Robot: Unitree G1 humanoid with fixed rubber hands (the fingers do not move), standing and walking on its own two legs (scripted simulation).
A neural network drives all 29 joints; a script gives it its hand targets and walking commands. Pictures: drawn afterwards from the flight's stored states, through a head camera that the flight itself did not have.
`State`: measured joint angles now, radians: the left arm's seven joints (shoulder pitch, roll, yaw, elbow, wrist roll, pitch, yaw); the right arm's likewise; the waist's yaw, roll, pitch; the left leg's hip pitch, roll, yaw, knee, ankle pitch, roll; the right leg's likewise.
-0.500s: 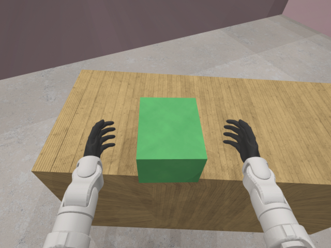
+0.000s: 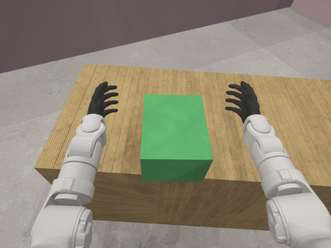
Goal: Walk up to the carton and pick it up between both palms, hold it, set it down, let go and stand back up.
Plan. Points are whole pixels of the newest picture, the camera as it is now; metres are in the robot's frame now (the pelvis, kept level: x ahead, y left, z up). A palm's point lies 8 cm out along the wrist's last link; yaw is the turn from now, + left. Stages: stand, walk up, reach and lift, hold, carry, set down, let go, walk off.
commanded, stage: reach and lift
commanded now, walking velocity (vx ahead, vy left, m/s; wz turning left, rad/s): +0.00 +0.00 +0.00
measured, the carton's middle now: (172, 137) +0.44 -0.01 -0.05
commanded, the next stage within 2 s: none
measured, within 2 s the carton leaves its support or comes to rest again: neither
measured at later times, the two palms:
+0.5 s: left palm (100, 116) +0.42 +0.18 +0.07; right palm (235, 111) +0.44 -0.17 +0.09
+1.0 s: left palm (110, 131) +0.42 +0.17 +0.01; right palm (234, 130) +0.43 -0.18 +0.02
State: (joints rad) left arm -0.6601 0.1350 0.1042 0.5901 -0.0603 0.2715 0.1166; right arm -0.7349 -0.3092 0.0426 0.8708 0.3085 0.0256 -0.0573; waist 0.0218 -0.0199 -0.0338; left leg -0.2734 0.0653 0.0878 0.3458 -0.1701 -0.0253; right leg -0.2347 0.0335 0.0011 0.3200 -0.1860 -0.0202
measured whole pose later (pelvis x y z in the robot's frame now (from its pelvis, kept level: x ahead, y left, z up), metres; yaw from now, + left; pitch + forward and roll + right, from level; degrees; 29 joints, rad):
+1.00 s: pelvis -0.02 +0.00 -0.04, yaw +1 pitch +26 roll -1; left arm -1.03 0.15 0.02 1.53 -0.19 -0.41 0.12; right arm -1.01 -0.25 0.05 1.46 0.31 -0.34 -0.04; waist 0.00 0.01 -0.27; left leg -0.87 0.08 0.05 0.65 -0.23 -0.03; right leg -0.82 0.03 -0.03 0.64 -0.26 -0.03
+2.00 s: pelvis -0.01 +0.00 -0.01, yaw +2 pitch +16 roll -1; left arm -0.77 -0.12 0.59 1.04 0.52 -0.30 0.12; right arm -0.77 0.12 -0.79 1.04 -0.62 -0.38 -0.03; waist -0.01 -0.03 -0.07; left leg -0.52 0.06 0.06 0.38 -0.14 -0.02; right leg -0.47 0.03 -0.03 0.35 -0.17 -0.02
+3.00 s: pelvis +0.00 +0.00 +0.00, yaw +2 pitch +17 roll +0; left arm -0.75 -0.11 0.58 1.04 0.50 -0.31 0.11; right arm -0.74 0.13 -0.75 1.03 -0.59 -0.39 -0.05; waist -0.03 -0.02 -0.09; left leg -0.52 0.05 0.04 0.35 -0.13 -0.02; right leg -0.47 0.02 -0.04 0.33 -0.16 -0.02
